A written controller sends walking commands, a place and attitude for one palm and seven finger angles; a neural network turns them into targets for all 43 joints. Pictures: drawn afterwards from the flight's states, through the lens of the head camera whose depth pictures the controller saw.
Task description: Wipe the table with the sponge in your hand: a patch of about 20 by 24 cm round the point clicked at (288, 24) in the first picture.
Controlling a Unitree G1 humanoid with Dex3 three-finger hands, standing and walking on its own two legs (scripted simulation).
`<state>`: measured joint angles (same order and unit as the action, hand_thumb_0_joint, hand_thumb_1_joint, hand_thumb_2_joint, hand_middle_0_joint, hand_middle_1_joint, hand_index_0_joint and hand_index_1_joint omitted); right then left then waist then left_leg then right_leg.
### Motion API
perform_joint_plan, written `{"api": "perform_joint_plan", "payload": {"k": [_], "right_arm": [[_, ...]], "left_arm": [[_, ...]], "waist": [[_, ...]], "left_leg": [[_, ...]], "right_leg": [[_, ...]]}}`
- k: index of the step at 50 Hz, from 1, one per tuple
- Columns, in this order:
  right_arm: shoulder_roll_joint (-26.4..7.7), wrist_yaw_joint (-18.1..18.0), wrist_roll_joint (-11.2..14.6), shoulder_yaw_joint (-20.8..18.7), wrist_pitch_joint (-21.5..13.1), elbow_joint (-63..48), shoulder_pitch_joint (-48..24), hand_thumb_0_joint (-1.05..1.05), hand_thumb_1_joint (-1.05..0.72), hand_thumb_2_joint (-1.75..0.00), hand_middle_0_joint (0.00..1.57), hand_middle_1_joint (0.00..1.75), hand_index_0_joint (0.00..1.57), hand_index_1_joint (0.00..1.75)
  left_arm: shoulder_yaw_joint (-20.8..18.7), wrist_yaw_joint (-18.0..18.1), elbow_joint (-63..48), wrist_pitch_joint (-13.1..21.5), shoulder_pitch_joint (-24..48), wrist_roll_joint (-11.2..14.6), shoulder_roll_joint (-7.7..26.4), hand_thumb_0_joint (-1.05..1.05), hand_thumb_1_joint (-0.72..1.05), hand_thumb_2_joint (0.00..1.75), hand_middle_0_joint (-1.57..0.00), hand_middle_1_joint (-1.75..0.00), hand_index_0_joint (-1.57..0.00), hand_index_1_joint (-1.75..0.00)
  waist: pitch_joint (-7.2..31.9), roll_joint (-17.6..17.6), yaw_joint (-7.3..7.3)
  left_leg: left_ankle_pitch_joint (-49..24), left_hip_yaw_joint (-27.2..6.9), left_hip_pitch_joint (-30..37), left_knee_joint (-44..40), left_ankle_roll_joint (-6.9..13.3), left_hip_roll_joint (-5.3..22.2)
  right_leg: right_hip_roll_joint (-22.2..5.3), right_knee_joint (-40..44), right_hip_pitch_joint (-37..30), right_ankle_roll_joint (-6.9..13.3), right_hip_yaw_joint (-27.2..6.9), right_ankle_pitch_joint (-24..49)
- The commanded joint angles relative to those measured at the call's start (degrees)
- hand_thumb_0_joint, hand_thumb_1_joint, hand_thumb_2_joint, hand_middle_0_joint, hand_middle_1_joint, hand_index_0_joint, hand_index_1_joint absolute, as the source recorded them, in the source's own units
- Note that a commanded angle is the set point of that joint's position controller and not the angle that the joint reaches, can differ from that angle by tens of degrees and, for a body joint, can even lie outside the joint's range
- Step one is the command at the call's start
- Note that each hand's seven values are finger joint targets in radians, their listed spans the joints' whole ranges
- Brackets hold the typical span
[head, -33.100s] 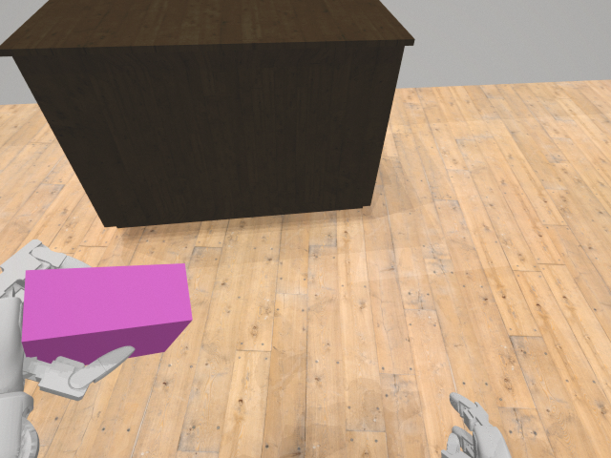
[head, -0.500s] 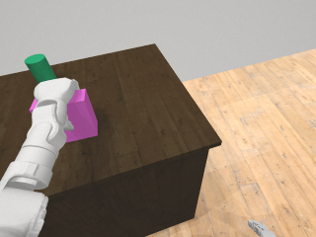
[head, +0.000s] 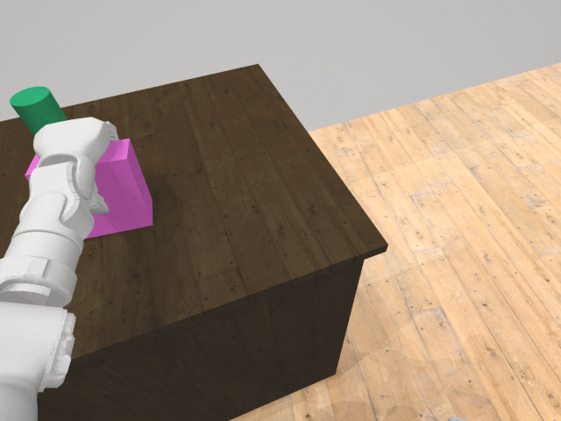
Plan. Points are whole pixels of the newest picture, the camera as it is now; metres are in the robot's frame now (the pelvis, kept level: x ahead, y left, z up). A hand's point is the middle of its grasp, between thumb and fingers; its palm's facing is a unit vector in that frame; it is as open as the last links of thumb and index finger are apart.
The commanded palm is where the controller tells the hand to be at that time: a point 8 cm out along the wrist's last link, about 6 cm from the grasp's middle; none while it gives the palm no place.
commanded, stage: slide back across to the first lane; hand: left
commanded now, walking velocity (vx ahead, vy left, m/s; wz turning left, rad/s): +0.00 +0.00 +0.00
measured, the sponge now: (103, 202) +0.41 +0.30 +0.09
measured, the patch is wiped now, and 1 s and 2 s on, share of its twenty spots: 1.00 1.00 1.00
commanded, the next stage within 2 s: wipe back along the first lane in 0.50 s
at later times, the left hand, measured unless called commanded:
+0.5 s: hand (42, 183) +0.40 +0.35 +0.15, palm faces -0.08 +0.00 -1.00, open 10.2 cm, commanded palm +0.38 +0.35 +0.21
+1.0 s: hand (38, 202) +0.36 +0.35 +0.15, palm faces -0.02 +0.00 -1.00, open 10.2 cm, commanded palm +0.33 +0.34 +0.19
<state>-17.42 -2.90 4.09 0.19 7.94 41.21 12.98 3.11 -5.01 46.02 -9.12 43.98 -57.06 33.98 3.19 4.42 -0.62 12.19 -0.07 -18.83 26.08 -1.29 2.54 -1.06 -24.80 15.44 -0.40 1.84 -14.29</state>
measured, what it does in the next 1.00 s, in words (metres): stands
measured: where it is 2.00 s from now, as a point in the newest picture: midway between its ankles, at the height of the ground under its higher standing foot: outside the picture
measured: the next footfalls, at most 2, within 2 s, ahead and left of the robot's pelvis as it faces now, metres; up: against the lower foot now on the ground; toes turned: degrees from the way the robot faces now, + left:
none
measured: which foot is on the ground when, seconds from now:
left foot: down 0.00-1.00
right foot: down 0.00-1.00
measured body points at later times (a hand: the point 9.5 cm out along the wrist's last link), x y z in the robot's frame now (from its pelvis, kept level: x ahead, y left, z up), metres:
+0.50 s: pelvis +0.02 +0.01 +0.00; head +0.05 -0.02 +0.45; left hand +0.40 +0.35 +0.21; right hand +0.18 -0.25 -0.12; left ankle +0.01 +0.14 -0.74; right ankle -0.02 -0.13 -0.74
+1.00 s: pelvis +0.02 +0.01 +0.00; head +0.04 -0.02 +0.45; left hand +0.36 +0.34 +0.20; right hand +0.19 -0.23 -0.12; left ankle +0.01 +0.14 -0.74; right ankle -0.02 -0.13 -0.74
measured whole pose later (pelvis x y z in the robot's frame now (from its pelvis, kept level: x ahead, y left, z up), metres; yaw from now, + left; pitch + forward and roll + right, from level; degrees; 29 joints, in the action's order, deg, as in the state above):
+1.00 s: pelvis +0.02 +0.01 +0.00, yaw +2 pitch +3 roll -1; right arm -17.4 -1.7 3.9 0.9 8.6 37.7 8.5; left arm -2.0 -7.9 20.4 -11.7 24.8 -52.8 36.7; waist 1.1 5.4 3.0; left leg 13.1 -1.1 -15.2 25.2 -0.3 1.0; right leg -2.5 -22.0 10.3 -1.4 3.0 -14.7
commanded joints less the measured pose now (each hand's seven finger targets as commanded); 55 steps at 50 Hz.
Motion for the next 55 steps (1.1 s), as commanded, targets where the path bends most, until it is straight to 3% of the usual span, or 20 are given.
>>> {"api": "perform_joint_plan", "payload": {"k": [1,3,5,12,15,19,23,25,26,30,34,35,37,40,41,42,44,50,52,55], "right_arm": [[-8.2,-0.5,-0.1,-2.9,-1.6,-7.2,-3.0,0.0,-0.9,-0.9,0.2,0.3,0.2,0.3],[-8.3,-0.3,0.1,-2.8,-1.5,-7.5,-3.5,0.0,-0.9,-0.9,0.2,0.3,0.2,0.3],[-8.4,-0.1,0.1,-2.7,-1.6,-8.1,-4.4,0.0,-0.9,-0.9,0.2,0.3,0.2,0.3],[-8.7,0.3,0.2,-2.8,-1.6,-8.7,-5.4,0.0,-0.9,-0.9,0.2,0.3,0.2,0.3],[-8.1,0.0,0.4,-2.5,-2.2,-9.5,-6.1,0.0,-0.9,-0.9,0.2,0.3,0.2,0.3],[-8.1,-0.3,0.2,-2.7,-2.5,-9.4,-5.4,0.0,-0.9,-0.9,0.2,0.3,0.2,0.3],[-8.2,-0.6,0.1,-2.7,-2.6,-9.4,-5.1,0.0,-0.9,-0.9,0.2,0.3,0.2,0.3],[-8.2,-0.6,0.1,-2.3,-2.5,-9.8,-5.8,0.0,-0.9,-0.9,0.2,0.3,0.2,0.3],[-8.2,-0.7,0.0,-2.4,-2.3,-9.4,-5.3,0.0,-0.9,-0.9,0.2,0.3,0.2,0.3],[-7.9,-0.4,0.0,-2.3,-2.4,-10.2,-5.9,0.0,-0.9,-0.9,0.2,0.3,0.2,0.3],[-7.9,0.2,-0.3,-2.8,-1.8,-10.9,-6.1,0.0,-0.9,-0.9,0.2,0.3,0.2,0.3],[-7.7,0.4,-0.1,-2.5,-2.0,-11.8,-7.1,0.0,-0.9,-0.9,0.2,0.3,0.2,0.3],[-8.0,0.6,-0.3,-2.7,-1.6,-11.3,-7.0,0.0,-0.9,-0.9,0.2,0.3,0.2,0.3],[-7.6,0.9,-0.1,-2.2,-1.8,-12.4,-9.2,0.0,-0.9,-0.9,0.2,0.3,0.2,0.3],[-7.6,0.8,-0.3,-2.4,-1.7,-11.9,-8.8,0.0,-0.9,-0.9,0.2,0.3,0.2,0.3],[-8.0,0.8,-0.3,-2.6,-1.5,-11.5,-8.5,0.0,-0.9,-0.9,0.2,0.3,0.2,0.3],[-7.8,0.7,-0.2,-2.3,-1.6,-11.5,-9.5,0.0,-0.9,-0.9,0.2,0.3,0.2,0.3],[-7.5,0.5,0.0,-1.7,-2.1,-12.5,-11.5,0.0,-0.9,-0.9,0.2,0.3,0.2,0.3],[-7.6,0.4,-0.1,-1.9,-1.8,-11.8,-10.8,0.0,-0.9,-0.9,0.2,0.3,0.2,0.3],[-7.5,0.4,0.1,-1.4,-2.0,-12.8,-12.3,0.0,-0.9,-0.9,0.2,0.3,0.2,0.3]], "left_arm": [[-6.5,2.0,-6.9,0.5,13.4,-0.8,18.4,0.0,0.1,1.3,-1.2,-1.6,-1.2,-1.6],[-6.4,2.1,-9.3,0.2,14.1,-0.6,18.8,0.0,0.1,1.3,-1.2,-1.6,-1.2,-1.6],[-9.5,2.1,-12.1,0.1,14.2,-0.4,22.7,0.0,0.1,1.3,-1.2,-1.6,-1.2,-1.6],[-10.8,0.3,-17.9,-1.3,11.6,0.3,24.4,0.0,0.1,1.3,-1.2,-1.6,-1.2,-1.6],[-9.4,-1.2,-21.4,-0.9,15.4,0.3,23.8,0.0,0.1,1.3,-1.2,-1.6,-1.2,-1.6],[-8.6,-2.6,-22.4,0.1,14.1,1.2,22.1,0.0,0.1,1.3,-1.2,-1.6,-1.2,-1.6],[-9.8,-3.5,-23.2,1.6,13.8,1.2,23.4,0.0,0.1,1.3,-1.2,-1.6,-1.2,-1.6],[-12.2,-3.6,-23.7,2.1,13.7,1.2,26.1,0.0,0.1,1.3,-1.2,-1.6,-1.2,-1.6],[-10.7,-3.6,-23.2,2.3,14.4,0.9,24.6,0.0,0.1,1.3,-1.2,-1.6,-1.2,-1.6],[-11.8,-3.5,-24.8,3.1,13.8,0.8,25.2,0.0,0.1,1.3,-1.2,-1.6,-1.2,-1.6],[-10.7,-3.6,-27.7,2.6,6.3,2.1,21.5,0.0,0.1,1.3,-1.2,-1.6,-1.2,-1.6],[-12.0,-3.7,-28.8,2.5,4.2,3.1,22.0,0.0,0.1,1.3,-1.2,-1.6,-1.2,-1.6],[-11.4,-3.4,-30.6,1.7,2.6,3.3,21.1,0.0,0.1,1.3,-1.2,-1.6,-1.2,-1.6],[-12.2,-2.9,-33.4,0.5,0.2,3.6,21.2,0.0,0.1,1.3,-1.2,-1.6,-1.2,-1.6],[-10.1,-2.8,-32.7,-0.2,-0.9,3.7,18.7,0.0,0.1,1.3,-1.2,-1.6,-1.2,-1.6],[-11.6,-2.6,-32.5,-0.7,-1.7,3.6,20.4,0.0,0.1,1.3,-1.2,-1.6,-1.2,-1.6],[-9.7,-2.5,-33.1,-1.5,0.0,3.2,19.1,0.0,0.1,1.3,-1.2,-1.6,-1.2,-1.6],[-11.6,-2.8,-33.7,-3.1,-6.4,4.1,19.7,0.0,0.1,1.3,-1.2,-1.6,-1.2,-1.6],[-9.4,-3.1,-33.1,-3.6,-6.8,4.0,17.7,0.0,0.1,1.3,-1.2,-1.6,-1.2,-1.6],[-10.0,-3.6,-33.7,-3.9,-7.8,4.2,18.2,0.0,0.1,1.3,-1.2,-1.6,-1.2,-1.6]], "waist": [[14.7,-5.6,1.83],[14.3,-4.3,1.81],[15.2,-2.9,2.79],[15.0,-1.8,2.36],[15.5,0.1,1.76],[15.8,-0.8,1.14],[16.7,-0.8,1.32],[16.9,0.4,2.03],[16.7,0.5,1.32],[18.0,1.4,2.09],[18.6,-0.2,2.35],[18.6,-0.2,3.13],[18.0,0.1,2.81],[17.0,0.2,3.89],[15.7,-1.1,3.25],[15.3,-1.4,3.39],[13.8,-0.8,3.03],[13.2,-2.6,4.49],[11.8,-3.1,3.58],[11.1,-2.4,4.21]], "left_leg": [[-11.7,1.8,7.5,-1.6,4.1,-3.9],[-11.8,2.0,7.7,-1.9,4.2,-4.0],[-13.6,1.4,7.7,-2.2,4.2,-4.2],[-16.4,1.9,10.1,-1.3,4.8,-4.4],[-17.8,1.0,11.2,-1.6,4.6,-4.6],[-19.5,0.8,13.7,-0.6,4.8,-4.4],[-22.2,0.6,14.6,-0.3,4.7,-4.4],[-23.7,0.2,14.2,-0.5,4.4,-4.4],[-23.9,0.3,14.6,-0.4,4.4,-4.3],[-26.2,0.1,15.1,0.0,4.3,-4.2],[-28.8,0.1,16.1,0.7,4.3,-3.9],[-29.0,-0.2,15.3,0.3,4.3,-3.9],[-29.0,0.1,15.7,0.4,4.2,-3.9],[-27.3,-0.5,14.4,-0.5,4.0,-4.1],[-25.6,-0.2,14.4,-0.6,4.1,-4.0],[-23.9,-0.1,14.1,-0.8,4.1,-4.1],[-20.7,0.0,13.3,-1.5,4.0,-4.3],[-18.8,-0.1,11.8,-1.9,4.1,-4.6],[-17.2,0.2,11.9,-2.0,4.0,-4.4],[-16.4,-0.1,11.0,-2.1,4.0,-4.5]], "right_leg": [[2.9,3.3,-6.9,3.3,0.6,15.4],[2.9,3.5,-6.8,3.3,0.8,15.2],[2.9,3.3,-8.4,3.7,0.6,16.5],[3.1,3.2,-9.1,3.5,1.0,19.4],[3.3,3.5,-8.2,4.0,1.2,19.0],[3.3,3.7,-7.5,3.9,1.6,20.6],[3.2,3.5,-7.8,4.0,1.8,22.5],[3.2,3.6,-8.3,4.4,1.6,23.1],[3.2,3.3,-7.8,4.2,1.9,22.8],[3.1,3.3,-8.2,4.6,1.7,23.9],[3.1,3.0,-8.7,4.0,2.0,25.4],[3.1,3.1,-9.6,4.2,2.0,25.4],[3.1,3.0,-9.1,3.9,2.2,25.4],[3.3,3.1,-9.6,4.2,2.2,23.0],[3.3,3.1,-8.9,3.9,2.6,22.0],[3.3,3.5,-8.8,3.9,2.5,21.2],[3.3,3.8,-8.2,3.9,2.4,19.0],[3.3,3.7,-9.8,4.1,2.0,18.4],[3.2,3.9,-8.5,3.6,2.4,17.0],[3.2,4.0,-8.7,3.9,1.9,16.5]]}}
